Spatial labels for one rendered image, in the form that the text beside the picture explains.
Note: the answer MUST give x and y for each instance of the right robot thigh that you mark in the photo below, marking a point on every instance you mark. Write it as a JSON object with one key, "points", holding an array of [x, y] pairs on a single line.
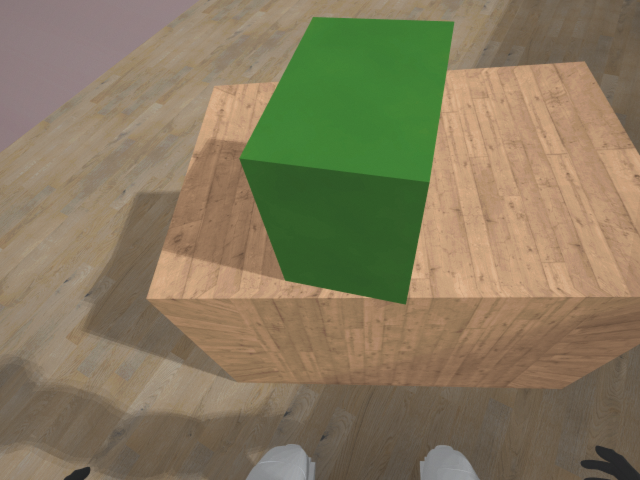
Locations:
{"points": [[446, 464]]}

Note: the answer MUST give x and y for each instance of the robot thigh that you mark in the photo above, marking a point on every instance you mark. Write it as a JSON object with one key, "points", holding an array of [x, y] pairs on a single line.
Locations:
{"points": [[446, 464], [284, 463]]}

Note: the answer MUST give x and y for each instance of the right robot hand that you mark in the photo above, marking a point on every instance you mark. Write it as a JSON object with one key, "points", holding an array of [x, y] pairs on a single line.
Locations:
{"points": [[618, 466]]}

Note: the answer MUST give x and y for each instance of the pedestal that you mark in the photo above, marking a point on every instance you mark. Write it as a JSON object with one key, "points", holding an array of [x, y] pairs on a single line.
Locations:
{"points": [[527, 268]]}

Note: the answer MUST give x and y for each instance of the carton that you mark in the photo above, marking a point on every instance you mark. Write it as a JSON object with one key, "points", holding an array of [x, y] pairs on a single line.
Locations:
{"points": [[340, 161]]}

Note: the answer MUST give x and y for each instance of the left robot thigh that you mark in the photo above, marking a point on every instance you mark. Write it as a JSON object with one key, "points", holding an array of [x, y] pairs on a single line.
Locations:
{"points": [[284, 463]]}

